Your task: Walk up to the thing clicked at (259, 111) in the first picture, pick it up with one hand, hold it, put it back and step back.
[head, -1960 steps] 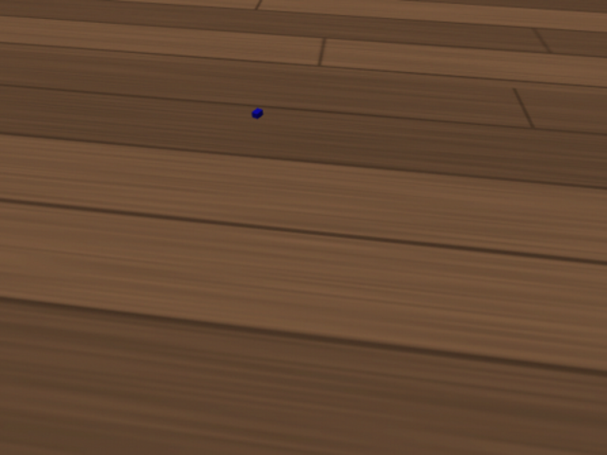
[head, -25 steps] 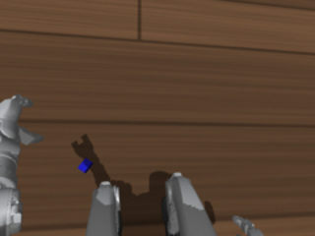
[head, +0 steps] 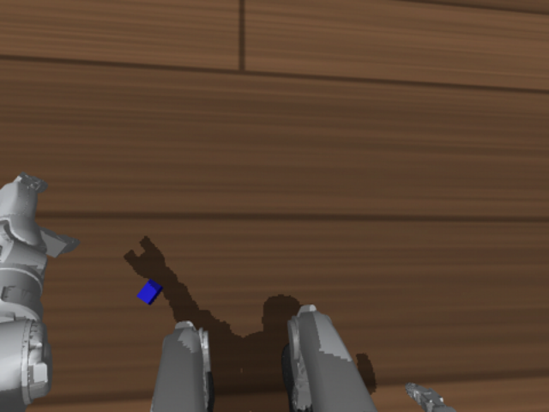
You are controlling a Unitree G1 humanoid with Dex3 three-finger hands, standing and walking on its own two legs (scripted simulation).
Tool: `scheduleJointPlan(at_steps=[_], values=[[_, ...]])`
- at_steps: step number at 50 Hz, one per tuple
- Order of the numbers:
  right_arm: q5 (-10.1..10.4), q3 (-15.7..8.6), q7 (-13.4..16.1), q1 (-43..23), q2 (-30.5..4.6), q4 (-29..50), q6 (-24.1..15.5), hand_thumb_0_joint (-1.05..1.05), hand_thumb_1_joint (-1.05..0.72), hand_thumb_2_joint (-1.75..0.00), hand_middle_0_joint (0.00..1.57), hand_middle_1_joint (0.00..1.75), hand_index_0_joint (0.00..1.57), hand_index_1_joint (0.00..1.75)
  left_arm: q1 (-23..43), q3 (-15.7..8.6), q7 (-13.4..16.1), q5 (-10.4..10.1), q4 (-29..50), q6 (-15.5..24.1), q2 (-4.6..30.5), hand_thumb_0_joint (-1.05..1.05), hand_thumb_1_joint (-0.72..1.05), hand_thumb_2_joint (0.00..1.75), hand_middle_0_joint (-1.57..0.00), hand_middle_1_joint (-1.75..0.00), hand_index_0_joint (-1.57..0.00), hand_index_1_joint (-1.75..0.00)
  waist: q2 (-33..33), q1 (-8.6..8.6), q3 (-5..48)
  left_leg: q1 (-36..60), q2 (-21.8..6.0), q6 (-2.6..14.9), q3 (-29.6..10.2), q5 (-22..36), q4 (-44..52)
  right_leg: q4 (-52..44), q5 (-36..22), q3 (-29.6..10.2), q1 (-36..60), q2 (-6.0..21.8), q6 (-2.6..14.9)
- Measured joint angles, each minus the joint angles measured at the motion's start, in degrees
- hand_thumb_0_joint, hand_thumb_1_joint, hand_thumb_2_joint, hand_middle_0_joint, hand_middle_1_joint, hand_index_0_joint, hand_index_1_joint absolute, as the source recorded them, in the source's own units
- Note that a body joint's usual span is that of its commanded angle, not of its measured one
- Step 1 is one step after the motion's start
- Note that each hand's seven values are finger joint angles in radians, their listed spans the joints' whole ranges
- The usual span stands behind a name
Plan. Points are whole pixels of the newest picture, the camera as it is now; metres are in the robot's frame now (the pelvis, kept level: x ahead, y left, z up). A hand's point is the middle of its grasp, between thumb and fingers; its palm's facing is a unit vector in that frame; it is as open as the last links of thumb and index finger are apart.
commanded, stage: go down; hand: left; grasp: from above
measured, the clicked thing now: (150, 291) +0.38 +0.25 -0.58
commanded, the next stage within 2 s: none
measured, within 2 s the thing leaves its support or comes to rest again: neither
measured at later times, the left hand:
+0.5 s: hand (40, 217) +0.44 +0.32 -0.12, palm faces -0.20 -0.55 -0.81, open 13.3 cm
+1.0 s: hand (39, 208) +0.46 +0.33 -0.13, palm faces -0.20 -0.53 -0.82, open 13.7 cm
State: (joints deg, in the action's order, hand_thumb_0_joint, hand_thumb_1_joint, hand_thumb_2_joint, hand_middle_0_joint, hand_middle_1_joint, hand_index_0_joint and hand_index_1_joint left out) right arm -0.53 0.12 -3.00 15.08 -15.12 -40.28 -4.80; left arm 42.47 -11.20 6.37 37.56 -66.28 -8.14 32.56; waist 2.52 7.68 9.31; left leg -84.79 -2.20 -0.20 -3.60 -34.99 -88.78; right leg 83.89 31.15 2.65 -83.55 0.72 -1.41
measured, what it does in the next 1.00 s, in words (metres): stands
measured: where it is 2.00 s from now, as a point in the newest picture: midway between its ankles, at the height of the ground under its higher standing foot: (251, 410)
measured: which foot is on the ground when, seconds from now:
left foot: down 0.00-1.00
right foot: down 0.00-1.00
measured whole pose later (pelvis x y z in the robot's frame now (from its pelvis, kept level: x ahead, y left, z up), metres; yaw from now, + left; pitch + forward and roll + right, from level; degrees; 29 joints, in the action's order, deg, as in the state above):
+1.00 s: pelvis +0.00 +0.00 -0.03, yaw -2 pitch +35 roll -6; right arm -1.3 2.0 -5.5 15.7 -15.3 -41.0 -4.8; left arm 56.3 -14.1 8.3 41.6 -77.0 -15.7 40.9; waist 2.8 10.9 8.7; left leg -93.6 -2.7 -0.2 -4.6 -36.7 -95.2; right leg 89.3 32.2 3.2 -92.0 0.0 -1.5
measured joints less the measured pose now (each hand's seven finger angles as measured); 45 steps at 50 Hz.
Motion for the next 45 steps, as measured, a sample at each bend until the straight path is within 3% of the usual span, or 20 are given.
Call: scheduleJointPlan(at_steps=[8, 24, 45], values=[[-0.19, 0.08, 0.15, 0.32, -0.10, -0.52, -0.37, 0.01, -0.91, -0.90, 0.20, 0.30, 0.20, 0.30, 2.04, -0.14, 1.19, 0.04, -2.93, -1.40, 0.86, 0.00, -0.11, 0.76, -0.24, -0.66, -0.26, -0.67, -0.08, 0.39, -0.09, -0.06, -0.06, -0.12, -0.12, -0.01, 0.24, -0.24, 0.02, 0.12, -0.05, -0.07, 0.10], [-0.72, 0.51, -1.31, 0.27, -0.34, -0.91, -0.38, 0.01, -0.93, -0.90, 0.20, 0.30, 0.20, 0.30, 7.63, -2.18, 2.24, 1.48, -6.84, -3.89, 4.44, 0.00, -0.36, 0.81, -0.16, -1.02, -0.20, -0.98, 0.10, 1.56, -0.35, -4.45, -0.30, -0.04, -0.44, -1.00, -3.01, 2.58, 0.70, 0.27, -4.33, -0.36, 0.00], [-0.65, 1.81, -2.11, 0.78, 0.04, -0.87, -0.11, 0.01, -0.93, -0.90, 0.20, 0.30, 0.20, 0.30, 12.81, -2.63, 2.01, 3.61, -10.18, -7.07, 7.64, 0.00, -0.45, 0.87, -0.11, -1.09, -0.14, -1.06, 0.30, 2.96, -0.57, -7.88, -0.44, -0.02, -0.82, -1.49, -5.49, 4.65, 0.94, 0.50, -7.57, -0.57, -0.03]])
